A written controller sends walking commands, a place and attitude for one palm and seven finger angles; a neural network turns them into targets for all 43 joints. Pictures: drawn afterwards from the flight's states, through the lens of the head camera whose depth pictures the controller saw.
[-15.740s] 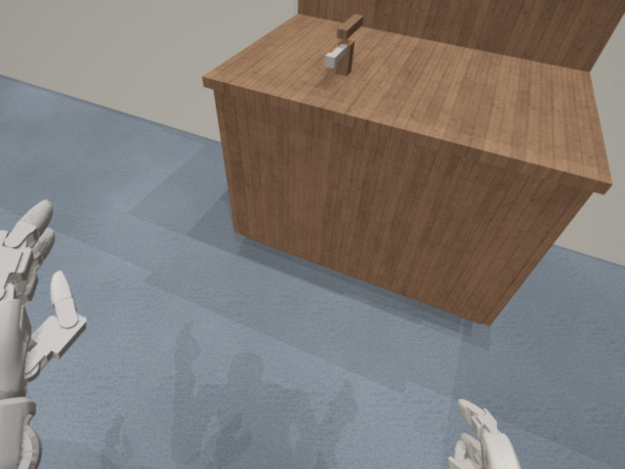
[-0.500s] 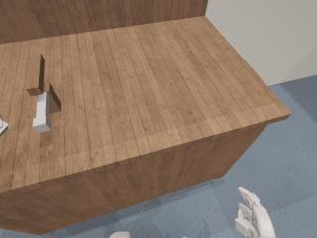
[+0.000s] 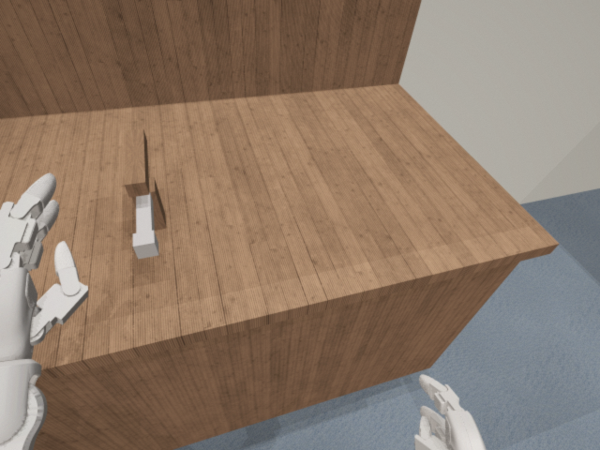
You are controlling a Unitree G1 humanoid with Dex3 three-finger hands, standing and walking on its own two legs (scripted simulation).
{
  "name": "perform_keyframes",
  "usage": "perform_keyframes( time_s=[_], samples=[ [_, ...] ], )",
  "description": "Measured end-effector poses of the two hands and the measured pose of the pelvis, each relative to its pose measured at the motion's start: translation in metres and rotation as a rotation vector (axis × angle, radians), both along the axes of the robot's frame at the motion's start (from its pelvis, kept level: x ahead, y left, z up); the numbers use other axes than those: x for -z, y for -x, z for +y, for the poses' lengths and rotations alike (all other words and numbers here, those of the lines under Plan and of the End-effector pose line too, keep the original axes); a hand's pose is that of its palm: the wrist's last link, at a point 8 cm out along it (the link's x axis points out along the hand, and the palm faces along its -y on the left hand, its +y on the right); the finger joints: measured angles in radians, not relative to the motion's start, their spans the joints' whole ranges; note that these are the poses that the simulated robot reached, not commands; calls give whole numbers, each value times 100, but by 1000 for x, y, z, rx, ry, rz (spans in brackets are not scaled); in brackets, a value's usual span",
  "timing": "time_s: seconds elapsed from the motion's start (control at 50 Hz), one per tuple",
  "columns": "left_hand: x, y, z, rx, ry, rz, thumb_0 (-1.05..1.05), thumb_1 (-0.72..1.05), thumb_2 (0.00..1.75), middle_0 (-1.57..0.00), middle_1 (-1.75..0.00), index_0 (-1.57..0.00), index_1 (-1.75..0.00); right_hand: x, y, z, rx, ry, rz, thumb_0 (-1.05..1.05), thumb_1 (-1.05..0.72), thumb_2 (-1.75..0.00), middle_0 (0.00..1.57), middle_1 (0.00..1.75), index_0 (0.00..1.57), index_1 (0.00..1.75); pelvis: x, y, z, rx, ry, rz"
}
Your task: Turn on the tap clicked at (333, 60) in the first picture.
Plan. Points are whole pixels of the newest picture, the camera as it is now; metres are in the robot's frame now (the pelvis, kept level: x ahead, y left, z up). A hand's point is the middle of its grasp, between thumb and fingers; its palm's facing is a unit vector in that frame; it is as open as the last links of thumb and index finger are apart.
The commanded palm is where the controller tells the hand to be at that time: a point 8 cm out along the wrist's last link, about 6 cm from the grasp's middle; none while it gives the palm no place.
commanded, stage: come to a stop and stand still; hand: left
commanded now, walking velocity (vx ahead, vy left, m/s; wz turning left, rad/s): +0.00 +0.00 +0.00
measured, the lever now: (146, 244) +0.35 +0.26 +0.07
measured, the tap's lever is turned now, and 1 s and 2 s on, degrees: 0 0 0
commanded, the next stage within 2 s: look again from close up in 0.54 s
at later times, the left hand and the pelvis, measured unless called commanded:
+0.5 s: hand (90, 268) +0.24 +0.25 +0.16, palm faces +0.38 -0.85 -0.37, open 7.4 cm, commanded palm +0.18 +0.28 +0.18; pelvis +0.03 +0.00 +0.00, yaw +1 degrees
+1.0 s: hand (99, 272) +0.24 +0.24 +0.16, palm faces +0.39 -0.84 -0.37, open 7.4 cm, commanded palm +0.18 +0.27 +0.18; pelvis +0.03 -0.01 +0.00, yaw +1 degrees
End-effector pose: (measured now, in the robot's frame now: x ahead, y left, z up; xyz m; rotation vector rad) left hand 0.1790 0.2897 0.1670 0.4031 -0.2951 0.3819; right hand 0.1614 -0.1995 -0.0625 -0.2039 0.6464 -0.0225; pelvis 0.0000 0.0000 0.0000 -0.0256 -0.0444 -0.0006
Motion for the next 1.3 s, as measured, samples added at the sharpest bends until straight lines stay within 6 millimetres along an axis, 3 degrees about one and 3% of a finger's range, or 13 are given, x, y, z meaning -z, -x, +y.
perform_keyframes(
  time_s=[0.24,0.52,1.3],
  samples=[
    [-6,-12,13,-4,-26,-11,1,89,90,-20,-31,-21,-30,-5,-23,3,-14,32,15,1,-91,-90,20,30,20,30,-2,-16,7,-11,3,14],
    [-6,-24,2,23,-40,31,1,89,90,-20,-31,-21,-30,-6,-41,-12,21,45,28,1,-91,-90,20,30,20,30,-3,-28,2,-17,0,22],
    [-6,-20,-13,-4,-10,53,1,89,90,-20,-31,-21,-30,-2,-32,-27,41,24,55,2,-91,-90,20,30,20,30,-5,-25,-17,-14,-8,27]
  ],
)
